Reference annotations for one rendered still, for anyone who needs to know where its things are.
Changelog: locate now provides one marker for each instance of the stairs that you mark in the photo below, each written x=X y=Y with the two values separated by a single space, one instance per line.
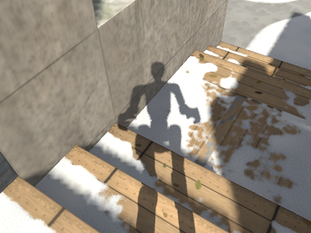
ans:
x=265 y=64
x=129 y=184

